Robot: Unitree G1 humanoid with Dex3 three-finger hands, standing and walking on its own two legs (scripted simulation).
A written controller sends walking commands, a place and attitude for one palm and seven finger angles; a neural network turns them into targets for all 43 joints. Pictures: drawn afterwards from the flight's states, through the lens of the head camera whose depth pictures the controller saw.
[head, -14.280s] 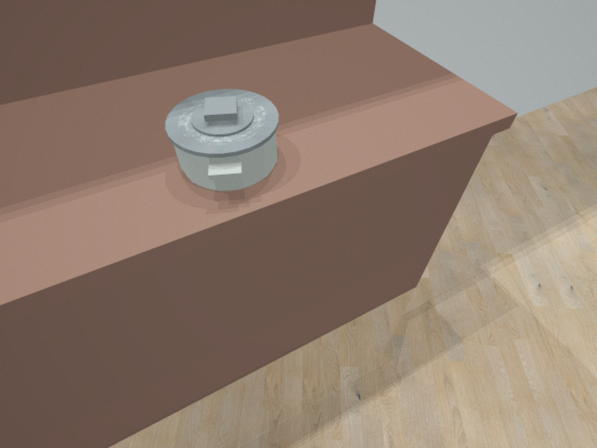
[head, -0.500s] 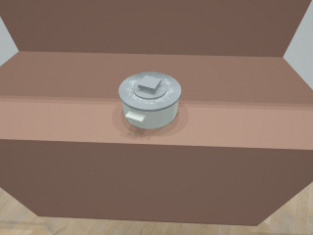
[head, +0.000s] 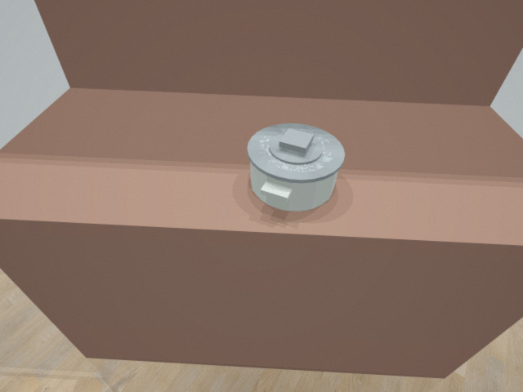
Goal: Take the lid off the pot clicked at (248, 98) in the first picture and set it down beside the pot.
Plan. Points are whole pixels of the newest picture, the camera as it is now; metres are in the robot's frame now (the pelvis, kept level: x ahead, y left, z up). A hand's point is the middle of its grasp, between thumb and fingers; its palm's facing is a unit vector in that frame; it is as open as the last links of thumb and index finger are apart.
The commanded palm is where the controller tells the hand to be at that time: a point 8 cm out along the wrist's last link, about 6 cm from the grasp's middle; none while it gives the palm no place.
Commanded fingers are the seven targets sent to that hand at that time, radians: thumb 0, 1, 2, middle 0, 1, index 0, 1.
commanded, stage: come to a stop and stand still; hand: left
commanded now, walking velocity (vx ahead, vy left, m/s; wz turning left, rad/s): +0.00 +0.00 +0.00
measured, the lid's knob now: (296, 140) +0.54 -0.02 +0.14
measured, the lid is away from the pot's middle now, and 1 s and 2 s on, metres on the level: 0.00 0.00 0.00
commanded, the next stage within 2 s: look again from close up in 0.50 s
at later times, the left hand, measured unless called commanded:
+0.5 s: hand out of the picture +0.06 +0.25 -0.16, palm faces -0.01 -0.98 -0.19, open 7.4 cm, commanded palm none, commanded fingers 0.00 0.90 0.90 -0.20 -0.30 -0.20 -0.30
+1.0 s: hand out of the picture +0.06 +0.21 -0.16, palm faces +0.03 -0.97 -0.23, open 7.3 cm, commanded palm none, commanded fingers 0.00 0.90 0.90 -0.20 -0.30 -0.20 -0.30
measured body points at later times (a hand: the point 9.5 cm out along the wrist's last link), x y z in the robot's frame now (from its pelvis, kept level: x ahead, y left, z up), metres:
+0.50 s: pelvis -0.03 +0.07 +0.00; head -0.02 +0.07 +0.45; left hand +0.06 +0.30 -0.14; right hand -0.07 -0.13 -0.15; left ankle -0.02 +0.16 -0.74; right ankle -0.03 -0.06 -0.67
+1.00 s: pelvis +0.01 +0.03 +0.00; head +0.04 +0.01 +0.45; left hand +0.06 +0.26 -0.14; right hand +0.02 -0.19 -0.16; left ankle -0.02 +0.16 -0.73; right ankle +0.00 -0.09 -0.73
